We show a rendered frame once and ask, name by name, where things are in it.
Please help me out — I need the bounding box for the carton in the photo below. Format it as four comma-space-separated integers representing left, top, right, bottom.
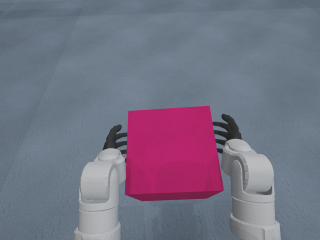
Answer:
125, 106, 224, 201

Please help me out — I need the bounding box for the robot left forearm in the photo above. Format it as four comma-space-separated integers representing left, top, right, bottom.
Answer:
73, 148, 126, 240

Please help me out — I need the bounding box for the right robot hand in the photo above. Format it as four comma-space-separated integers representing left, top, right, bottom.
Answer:
212, 114, 242, 154

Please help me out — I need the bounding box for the robot right forearm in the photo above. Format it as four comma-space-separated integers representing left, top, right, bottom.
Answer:
221, 139, 281, 240

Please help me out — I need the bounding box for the left robot hand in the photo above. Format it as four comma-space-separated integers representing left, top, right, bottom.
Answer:
103, 124, 128, 163

